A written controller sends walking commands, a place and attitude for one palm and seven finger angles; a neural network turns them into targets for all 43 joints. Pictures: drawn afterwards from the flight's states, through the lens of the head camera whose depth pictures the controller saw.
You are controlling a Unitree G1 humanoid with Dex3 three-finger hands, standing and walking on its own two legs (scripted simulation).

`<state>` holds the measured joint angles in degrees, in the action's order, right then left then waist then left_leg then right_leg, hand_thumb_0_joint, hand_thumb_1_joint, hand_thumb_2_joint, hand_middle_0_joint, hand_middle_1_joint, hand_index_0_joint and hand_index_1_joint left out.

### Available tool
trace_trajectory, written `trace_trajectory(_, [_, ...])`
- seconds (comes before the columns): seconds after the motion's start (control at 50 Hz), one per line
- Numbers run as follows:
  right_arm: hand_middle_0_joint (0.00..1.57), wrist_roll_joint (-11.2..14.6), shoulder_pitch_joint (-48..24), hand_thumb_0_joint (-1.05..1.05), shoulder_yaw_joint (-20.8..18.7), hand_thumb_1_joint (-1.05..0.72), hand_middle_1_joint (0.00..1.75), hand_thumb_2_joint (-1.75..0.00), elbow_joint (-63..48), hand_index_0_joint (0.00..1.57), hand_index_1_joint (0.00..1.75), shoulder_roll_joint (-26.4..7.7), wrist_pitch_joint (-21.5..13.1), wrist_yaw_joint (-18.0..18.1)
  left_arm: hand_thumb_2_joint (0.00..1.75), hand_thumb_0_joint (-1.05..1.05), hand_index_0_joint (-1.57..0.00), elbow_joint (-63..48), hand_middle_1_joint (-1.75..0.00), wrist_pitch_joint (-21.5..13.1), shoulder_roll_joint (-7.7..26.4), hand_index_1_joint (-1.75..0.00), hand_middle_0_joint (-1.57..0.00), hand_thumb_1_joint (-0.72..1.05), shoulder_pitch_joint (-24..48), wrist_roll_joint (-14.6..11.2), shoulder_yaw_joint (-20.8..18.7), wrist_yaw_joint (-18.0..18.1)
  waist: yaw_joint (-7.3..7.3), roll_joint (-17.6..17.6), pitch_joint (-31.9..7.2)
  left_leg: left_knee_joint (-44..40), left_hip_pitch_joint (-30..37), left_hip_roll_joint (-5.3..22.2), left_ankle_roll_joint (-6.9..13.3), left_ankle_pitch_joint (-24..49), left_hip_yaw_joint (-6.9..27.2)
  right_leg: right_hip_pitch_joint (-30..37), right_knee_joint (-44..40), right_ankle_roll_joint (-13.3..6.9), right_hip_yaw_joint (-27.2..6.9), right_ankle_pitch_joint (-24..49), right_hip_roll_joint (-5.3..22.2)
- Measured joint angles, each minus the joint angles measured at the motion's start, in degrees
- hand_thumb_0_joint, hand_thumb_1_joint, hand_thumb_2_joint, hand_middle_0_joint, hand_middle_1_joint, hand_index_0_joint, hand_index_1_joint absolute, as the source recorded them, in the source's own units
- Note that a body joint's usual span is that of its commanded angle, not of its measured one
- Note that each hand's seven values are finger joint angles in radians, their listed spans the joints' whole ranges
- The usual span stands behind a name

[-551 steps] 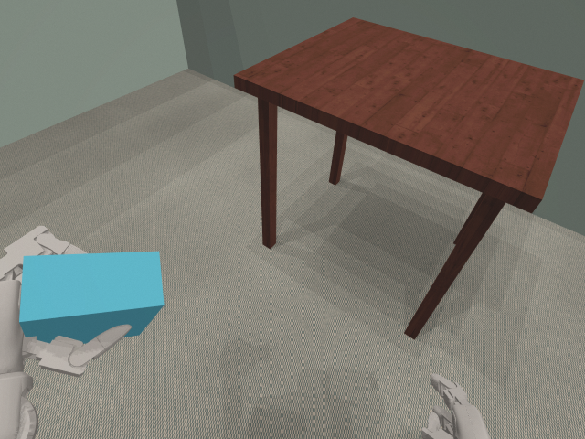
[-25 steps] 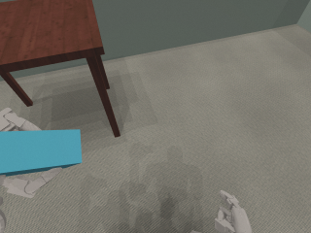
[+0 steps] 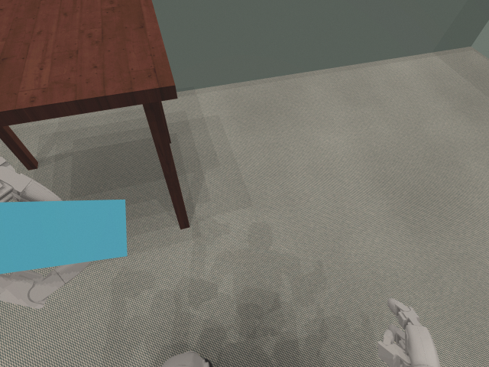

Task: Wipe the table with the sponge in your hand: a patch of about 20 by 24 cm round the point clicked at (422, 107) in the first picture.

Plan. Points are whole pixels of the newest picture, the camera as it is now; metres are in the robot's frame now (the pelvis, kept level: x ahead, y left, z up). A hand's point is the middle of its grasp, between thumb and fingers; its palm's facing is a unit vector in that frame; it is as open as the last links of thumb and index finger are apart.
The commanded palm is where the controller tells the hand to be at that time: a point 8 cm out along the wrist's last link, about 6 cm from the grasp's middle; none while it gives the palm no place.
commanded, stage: take the last steps up to it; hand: left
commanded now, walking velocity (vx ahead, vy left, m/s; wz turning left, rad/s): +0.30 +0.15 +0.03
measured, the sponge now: (69, 232) +0.23 +0.21 +0.18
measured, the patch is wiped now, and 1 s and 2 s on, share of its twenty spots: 0.00 0.00 0.00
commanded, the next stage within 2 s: come to a stop and stand still in 1.60 s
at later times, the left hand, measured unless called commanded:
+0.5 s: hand (35, 177) +0.30 +0.28 +0.18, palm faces +0.45 -0.78 -0.43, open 9.6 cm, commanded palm +0.24 +0.31 +0.20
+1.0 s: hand (1, 108) +0.38 +0.35 +0.20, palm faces +0.38 -0.81 -0.45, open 9.6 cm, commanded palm +0.33 +0.41 +0.20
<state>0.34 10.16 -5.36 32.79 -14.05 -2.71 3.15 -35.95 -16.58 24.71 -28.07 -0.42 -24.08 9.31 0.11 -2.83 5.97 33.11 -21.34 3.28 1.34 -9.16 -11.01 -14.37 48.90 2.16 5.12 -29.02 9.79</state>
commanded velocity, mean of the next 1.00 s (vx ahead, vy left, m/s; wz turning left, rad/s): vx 0.29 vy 0.15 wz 0.02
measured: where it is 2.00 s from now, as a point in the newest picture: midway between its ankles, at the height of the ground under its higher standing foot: (178, 336)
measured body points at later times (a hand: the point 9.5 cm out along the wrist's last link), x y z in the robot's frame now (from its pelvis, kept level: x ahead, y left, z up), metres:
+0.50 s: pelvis +0.09 +0.03 +0.02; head +0.11 +0.01 +0.47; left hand +0.27 +0.32 +0.20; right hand +0.25 -0.20 -0.10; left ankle +0.07 +0.16 -0.63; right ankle +0.08 -0.07 -0.72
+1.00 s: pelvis +0.17 +0.13 +0.01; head +0.21 +0.12 +0.46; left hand +0.36 +0.39 +0.23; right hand +0.34 -0.06 -0.09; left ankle +0.21 +0.22 -0.72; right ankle +0.19 +0.02 -0.68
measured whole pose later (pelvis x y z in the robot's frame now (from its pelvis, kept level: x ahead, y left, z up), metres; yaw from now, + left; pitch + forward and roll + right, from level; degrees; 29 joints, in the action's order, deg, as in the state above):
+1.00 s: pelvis +0.17 +0.13 +0.01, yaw +1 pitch +1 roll +1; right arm 0.6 11.7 1.6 35.7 -5.9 -6.5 1.7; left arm -34.1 -14.4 21.4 -27.7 -1.2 -20.7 7.6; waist 0.6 0.0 3.2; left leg 29.8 -18.4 1.5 3.1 -12.6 -10.1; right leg -25.5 50.6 1.9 7.8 -25.0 4.9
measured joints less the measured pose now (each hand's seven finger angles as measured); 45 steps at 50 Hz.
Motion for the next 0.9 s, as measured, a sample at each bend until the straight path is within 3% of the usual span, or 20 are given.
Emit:
trace_trajectory(0.06, [0.20,0.45,-1.28,0.02,1.65,-0.91,0.29,-0.90,1.07,0.20,0.30,3.41,-0.23,-0.35,1.00,-0.01,-0.80,5.97,-1.35,0.23,0.53,-1.35,-0.80,-0.45,4.17,-0.17,-0.36,-0.35,-0.55,0.02,-1.23,2.05,0.00,0.04,1.15,-4.16,0.11,-8.06,17.72,-0.82,-1.77,-3.13,-3.21])
trace_trajectory(0.12, [0.20,0.79,-1.22,0.02,3.83,-0.91,0.29,-0.90,1.53,0.20,0.30,6.15,-0.91,-1.02,1.00,-0.01,-0.80,7.46,-1.35,2.03,-0.74,-1.35,-0.80,-0.45,4.66,-0.42,-0.42,-0.81,-0.50,0.40,-2.46,0.11,1.03,0.02,1.42,-4.06,-0.28,-13.64,21.24,-0.53,0.25,-0.04,-3.72])
trace_trajectory(0.22, [0.20,0.45,0.56,0.01,6.19,-0.90,0.30,-0.90,2.33,0.20,0.30,7.82,-3.06,-1.36,1.00,-0.01,-0.80,2.43,-1.35,2.28,-3.45,-1.35,-0.80,-0.45,1.24,-0.60,2.62,-1.57,0.36,2.23,-2.74,-3.08,3.25,-1.01,1.82,-3.85,-0.27,-13.62,7.39,-0.10,2.64,4.49,-3.52])
trace_trajectory(0.32, [0.21,-0.03,2.27,0.02,7.06,-0.90,0.30,-0.90,3.70,0.21,0.30,7.45,-2.75,-0.49,1.00,-0.01,-0.80,3.09,-1.35,2.55,-1.66,-1.35,-0.80,-0.45,-0.62,-0.61,2.26,-1.63,1.59,4.07,-3.81,-1.45,4.17,-1.87,1.29,-6.29,0.17,-5.56,-10.85,-0.26,4.52,6.23,-5.08])
trace_trajectory(0.36, [0.21,-0.04,2.35,0.02,6.72,-0.90,0.30,-0.90,4.37,0.21,0.30,6.19,-1.93,-0.25,1.00,-0.01,-0.80,5.93,-1.35,3.02,-1.88,-1.35,-0.80,-0.45,0.38,-0.24,2.02,-1.61,1.82,6.00,-4.28,3.03,3.04,-1.04,1.05,-9.82,1.12,-3.65,-13.78,-2.78,5.32,11.06,-6.07])
trace_trajectory(0.4, [0.21,-0.07,1.79,0.02,6.05,-0.90,0.30,-0.90,5.88,0.21,0.30,4.77,-0.81,-0.44,1.00,-0.01,-0.80,9.24,-1.35,3.66,-2.94,-1.35,-0.80,-0.45,2.13,-0.31,2.46,-1.69,2.05,6.31,-4.47,14.52,-0.56,-1.87,-0.22,-14.92,3.90,-3.23,-12.50,-4.19,5.49,10.26,-5.64])
trace_trajectory(0.46, [0.21,-0.11,1.25,0.02,5.27,-0.90,0.30,-0.90,7.09,0.21,0.30,2.51,0.09,-0.99,1.00,-0.01,-0.80,13.28,-1.35,4.12,-5.68,-1.35,-0.80,-0.45,3.74,-0.64,3.31,-1.72,2.03,4.70,-4.27,30.13,-6.17,-2.59,-2.17,-13.31,6.78,-0.65,-14.95,-3.63,4.88,9.91,-4.34])
trace_trajectory(0.5, [0.20,-0.18,1.10,0.02,4.73,-0.90,0.30,-0.90,6.63,0.20,0.30,1.01,0.32,-0.97,1.00,-0.01,-0.80,13.88,-1.35,4.12,-6.90,-1.35,-0.80,-0.45,3.41,-0.31,4.17,-1.63,1.23,3.82,-3.88,33.08,-8.84,-1.42,-2.74,-11.43,7.70,1.32,-17.76,-2.93,5.03,10.87,-3.70])
trace_trajectory(0.54, [0.20,-0.31,0.81,0.02,3.94,-0.90,0.30,-0.90,5.69,0.20,0.30,-0.26,0.30,-0.89,1.00,-0.01,-0.80,12.41,-1.35,3.78,-7.23,-1.35,-0.80,-0.45,2.62,0.09,5.34,-1.66,0.57,2.76,-2.93,29.49,-9.83,0.07,-2.82,-9.96,7.66,2.85,-19.83,-2.38,5.07,11.50,-2.87])
trace_trajectory(0.62, [0.20,-0.46,0.54,0.02,2.13,-0.91,0.30,-0.90,2.94,0.20,0.30,-1.72,0.03,-0.79,1.00,-0.01,-0.80,5.57,-1.35,2.41,-5.37,-1.35,-0.80,-0.45,0.05,0.50,6.09,-1.68,-0.17,0.65,-0.58,13.48,-7.32,2.04,-2.39,-8.16,5.51,4.86,-21.05,-0.63,4.77,11.15,-1.12])
trace_trajectory(0.72, [0.20,-0.26,1.50,0.02,0.65,-0.91,0.29,-0.90,-0.47,0.20,0.30,-2.29,-0.24,-0.07,1.00,-0.01,-0.80,-1.48,-1.35,0.79,-1.75,-1.35,-0.80,-0.45,-2.24,0.09,2.00,-0.43,0.40,0.68,-0.87,-3.89,1.22,1.17,-1.80,-0.77,1.97,4.03,-13.97,1.68,2.92,6.35,0.18])
trace_trajectory(0.74, [0.20,-0.13,0.93,0.02,0.16,-0.91,0.29,-0.90,-0.42,0.20,0.30,-1.44,-0.40,0.22,1.00,-0.01,-0.80,-1.18,-1.35,0.42,-0.89,-1.35,-0.80,-0.45,-1.16,-0.11,0.92,-0.10,0.25,0.27,-0.71,-2.14,0.81,0.75,-1.15,0.71,1.53,2.02,-7.81,1.02,1.56,3.55,0.63])
trace_trajectory(0.78, [0.20,0.18,-0.29,0.02,0.21,-0.91,0.29,-0.90,0.34,0.20,0.30,1.16,-0.42,0.26,1.00,-0.01,-0.80,2.31,-1.35,-0.15,0.29,-1.35,-0.80,-0.45,2.48,-0.02,-0.05,0.17,0.20,-0.36,-0.43,2.06,0.05,0.29,0.04,-2.38,1.06,-3.25,6.93,-0.51,-2.03,-2.43,-1.22])
trace_trajectory(0.82, [0.20,0.49,-0.67,0.02,1.62,-0.91,0.29,-0.90,1.22,0.20,0.30,3.47,-0.84,-0.19,1.00,-0.01,-0.80,6.49,-1.35,0.25,0.43,-1.35,-0.80,-0.45,5.43,-0.24,-0.24,-0.32,-0.01,-0.01,-1.37,2.20,0.10,0.21,0.73,-4.09,1.22,-8.19,16.59,-0.82,-1.99,-3.04,-3.34])
trace_trajectory(0.86, [0.20,0.75,-0.64,0.02,3.25,-0.91,0.29,-0.90,1.74,0.20,0.30,5.51,-1.35,-0.72,1.00,-0.01,-0.80,8.29,-1.35,1.29,-0.42,-1.35,-0.80,-0.45,6.20,-0.54,-0.33,-0.59,-0.23,0.41,-2.22,0.73,0.66,0.04,1.12,-3.93,1.11,-11.85,19.70,-0.69,-0.64,-1.22,-4.13])
trace_trajectory(0.9, [0.20,0.84,-0.17,0.02,4.69,-0.91,0.29,-0.90,1.96,0.20,0.30,7.01,-2.11,-1.24,1.00,-0.01,-0.80,7.31,-1.35,2.14,-1.88,-1.35,-0.80,-0.45,5.17,-0.81,0.27,-0.87,-0.25,0.86,-2.60,-0.95,1.40,-0.35,1.32,-3.44,0.85,-13.74,17.50,-0.54,0.68,1.27,-4.23])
